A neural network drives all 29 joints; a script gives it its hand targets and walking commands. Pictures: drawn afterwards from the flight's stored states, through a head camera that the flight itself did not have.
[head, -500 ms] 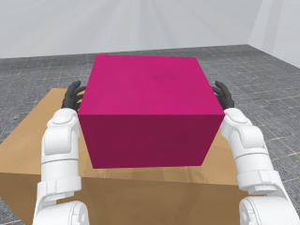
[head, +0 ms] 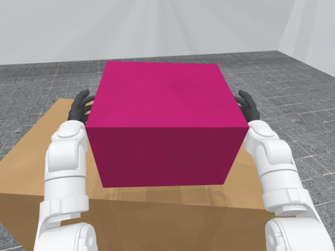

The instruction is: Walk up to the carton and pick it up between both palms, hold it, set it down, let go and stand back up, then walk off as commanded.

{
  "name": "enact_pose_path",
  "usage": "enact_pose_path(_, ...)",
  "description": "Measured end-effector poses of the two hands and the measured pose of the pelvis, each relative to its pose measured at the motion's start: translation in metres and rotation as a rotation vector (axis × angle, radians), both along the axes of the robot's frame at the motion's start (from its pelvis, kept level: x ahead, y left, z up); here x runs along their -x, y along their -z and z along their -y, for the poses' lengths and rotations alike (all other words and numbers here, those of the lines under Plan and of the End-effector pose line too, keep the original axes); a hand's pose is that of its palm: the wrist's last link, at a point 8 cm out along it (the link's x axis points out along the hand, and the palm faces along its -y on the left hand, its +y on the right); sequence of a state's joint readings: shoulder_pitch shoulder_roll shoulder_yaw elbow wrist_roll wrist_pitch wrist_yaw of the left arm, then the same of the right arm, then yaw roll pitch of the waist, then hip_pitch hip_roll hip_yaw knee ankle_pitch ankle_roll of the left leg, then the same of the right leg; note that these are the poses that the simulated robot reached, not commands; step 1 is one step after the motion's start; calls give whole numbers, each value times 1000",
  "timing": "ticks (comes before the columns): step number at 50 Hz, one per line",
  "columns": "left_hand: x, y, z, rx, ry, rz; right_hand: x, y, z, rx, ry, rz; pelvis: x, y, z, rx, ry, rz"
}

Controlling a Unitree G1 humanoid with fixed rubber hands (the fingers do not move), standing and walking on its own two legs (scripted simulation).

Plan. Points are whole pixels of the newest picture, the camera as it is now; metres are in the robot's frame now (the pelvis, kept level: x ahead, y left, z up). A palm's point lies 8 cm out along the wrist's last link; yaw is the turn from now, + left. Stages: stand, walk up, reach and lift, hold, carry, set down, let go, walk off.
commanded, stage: hold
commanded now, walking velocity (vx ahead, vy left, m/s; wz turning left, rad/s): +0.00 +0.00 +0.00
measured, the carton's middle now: (164, 121) +0.41 +0.01 +0.16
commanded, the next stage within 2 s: none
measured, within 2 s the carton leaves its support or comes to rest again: neither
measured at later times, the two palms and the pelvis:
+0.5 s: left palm (76, 124) +0.35 +0.20 +0.20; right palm (249, 123) +0.35 -0.19 +0.20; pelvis +0.00 +0.00 +0.00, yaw +0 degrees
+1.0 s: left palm (76, 125) +0.35 +0.20 +0.20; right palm (249, 126) +0.35 -0.19 +0.20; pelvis -0.01 +0.00 +0.00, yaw +0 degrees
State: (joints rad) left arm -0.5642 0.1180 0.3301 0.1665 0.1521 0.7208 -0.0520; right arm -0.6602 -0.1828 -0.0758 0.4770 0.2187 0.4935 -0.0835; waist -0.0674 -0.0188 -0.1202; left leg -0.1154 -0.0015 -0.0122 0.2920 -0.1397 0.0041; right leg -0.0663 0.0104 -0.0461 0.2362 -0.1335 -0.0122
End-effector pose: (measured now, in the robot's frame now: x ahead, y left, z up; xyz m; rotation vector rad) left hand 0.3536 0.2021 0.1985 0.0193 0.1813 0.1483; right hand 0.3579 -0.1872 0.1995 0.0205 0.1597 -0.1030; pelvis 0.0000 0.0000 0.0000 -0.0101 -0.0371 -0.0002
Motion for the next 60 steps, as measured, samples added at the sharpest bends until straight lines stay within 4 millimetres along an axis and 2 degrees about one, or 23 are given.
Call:
enact_pose_path(13, 9, 1, 2, 7, -7, 17, 8, 2, 2, -18, -1, 17, -3, 0, -1, 1, 6, 22)
enact_pose_path(19, 7, 2, 1, 6, -6, 4, 6, 4, 1, -14, -1, 4, 2, 0, 0, -1, 7, 9)
enact_pose_path(27, 6, -3, -1, 10, -2, 22, 6, -4, -1, -3, 2, 23, 4, 0, 1, 1, 4, 1)
enact_pose_path(41, 8, -4, 5, 3, 6, 16, 11, -3, 5, -4, 9, 19, 4, 0, -1, 1, 10, 14)
enact_pose_path(49, 7, 0, 0, 5, -1, -8, 8, 3, 0, -8, 3, -4, 8, 0, -1, -1, 7, 6)
enact_pose_path(60, 2, -3, 0, 13, 0, 0, 4, -2, 0, 0, 6, 4, 6, 0, -1, 0, 6, 1)
